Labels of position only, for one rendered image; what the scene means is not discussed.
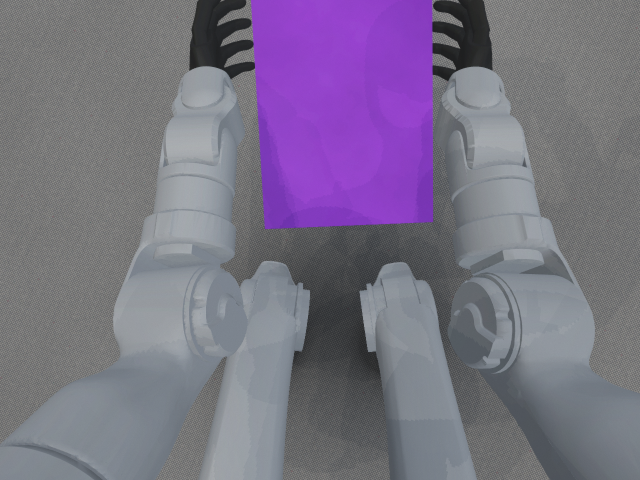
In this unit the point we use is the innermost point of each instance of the left robot thigh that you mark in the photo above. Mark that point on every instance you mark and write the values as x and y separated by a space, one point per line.
247 435

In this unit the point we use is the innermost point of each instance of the left robot hand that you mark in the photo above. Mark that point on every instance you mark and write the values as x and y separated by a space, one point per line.
207 37

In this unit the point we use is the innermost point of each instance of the right robot forearm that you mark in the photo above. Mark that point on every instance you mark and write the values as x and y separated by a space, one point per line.
498 221

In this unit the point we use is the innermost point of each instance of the right robot thigh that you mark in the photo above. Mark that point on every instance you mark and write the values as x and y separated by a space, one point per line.
425 434

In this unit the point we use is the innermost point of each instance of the robot thigh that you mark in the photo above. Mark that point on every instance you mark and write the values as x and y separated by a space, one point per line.
425 434
247 435

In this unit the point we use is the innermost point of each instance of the left robot upper arm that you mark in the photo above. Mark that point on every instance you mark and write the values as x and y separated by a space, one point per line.
173 327

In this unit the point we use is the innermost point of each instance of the right robot hand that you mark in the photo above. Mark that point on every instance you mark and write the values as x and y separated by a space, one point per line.
473 38

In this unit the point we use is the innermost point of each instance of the right robot upper arm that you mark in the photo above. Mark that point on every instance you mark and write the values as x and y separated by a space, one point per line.
531 336

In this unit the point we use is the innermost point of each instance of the left robot forearm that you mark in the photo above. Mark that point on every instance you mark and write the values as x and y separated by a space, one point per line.
191 222

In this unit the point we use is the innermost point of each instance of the carton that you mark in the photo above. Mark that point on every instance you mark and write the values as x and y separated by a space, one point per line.
345 111

